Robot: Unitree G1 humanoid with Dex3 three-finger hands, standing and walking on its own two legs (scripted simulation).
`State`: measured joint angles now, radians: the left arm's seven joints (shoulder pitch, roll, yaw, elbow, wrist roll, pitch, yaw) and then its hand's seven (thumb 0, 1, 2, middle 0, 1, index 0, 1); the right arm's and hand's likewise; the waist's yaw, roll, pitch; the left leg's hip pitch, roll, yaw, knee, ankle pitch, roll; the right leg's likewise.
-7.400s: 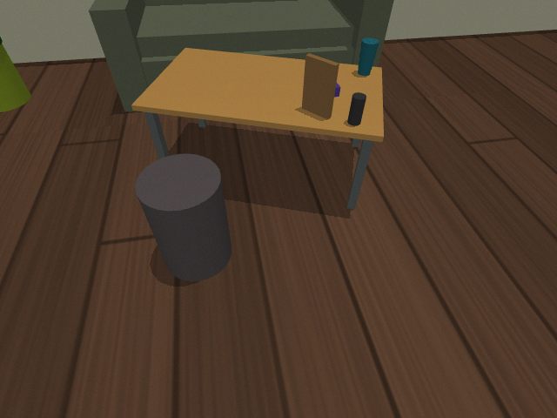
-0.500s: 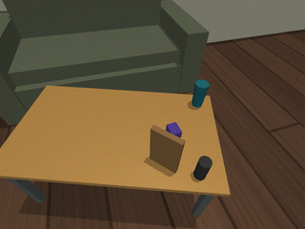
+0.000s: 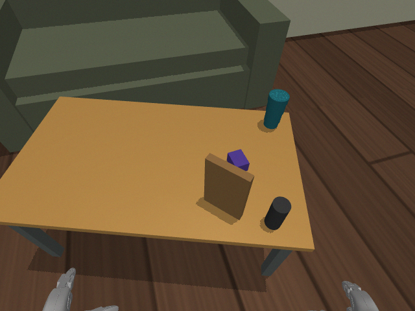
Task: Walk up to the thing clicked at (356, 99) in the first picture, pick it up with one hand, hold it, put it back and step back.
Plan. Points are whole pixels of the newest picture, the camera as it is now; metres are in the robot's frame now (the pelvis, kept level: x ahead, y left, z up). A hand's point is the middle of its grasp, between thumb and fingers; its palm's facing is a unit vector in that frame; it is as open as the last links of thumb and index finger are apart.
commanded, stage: go down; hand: right
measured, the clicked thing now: (276, 213) +0.44 -0.21 -0.24
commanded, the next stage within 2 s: none
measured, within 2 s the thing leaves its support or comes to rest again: neither
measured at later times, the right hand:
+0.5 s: hand out of the picture +0.16 -0.27 -0.13, palm faces +0.06 +0.94 -0.32, open 17.5 cm
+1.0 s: hand out of the picture +0.16 -0.28 -0.11, palm faces +0.10 +0.94 -0.31, open 17.5 cm
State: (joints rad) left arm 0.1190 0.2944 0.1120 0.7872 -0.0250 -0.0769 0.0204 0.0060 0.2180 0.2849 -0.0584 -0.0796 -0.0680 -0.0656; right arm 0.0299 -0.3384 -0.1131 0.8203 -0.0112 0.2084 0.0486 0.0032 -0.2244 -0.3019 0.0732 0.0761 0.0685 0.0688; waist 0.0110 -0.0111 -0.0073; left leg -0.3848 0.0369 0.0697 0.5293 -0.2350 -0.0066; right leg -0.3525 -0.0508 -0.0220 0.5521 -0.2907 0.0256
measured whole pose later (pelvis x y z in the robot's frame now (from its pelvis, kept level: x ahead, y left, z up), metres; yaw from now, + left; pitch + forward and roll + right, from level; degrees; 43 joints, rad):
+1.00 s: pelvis +0.01 -0.01 -0.03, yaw -1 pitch +9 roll +2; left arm 0.35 0.26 0.07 0.41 -0.02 -0.12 0.11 -0.01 -0.52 0.04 -0.07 -0.06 -0.07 -0.06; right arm 0.32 -0.38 -0.20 0.24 0.03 0.44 0.11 -0.01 0.55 -0.05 0.03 0.06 0.04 0.05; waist 0.01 -0.02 -0.11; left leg -0.57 0.05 0.09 0.82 -0.40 -0.02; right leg -0.56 -0.05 0.01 0.87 -0.46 0.02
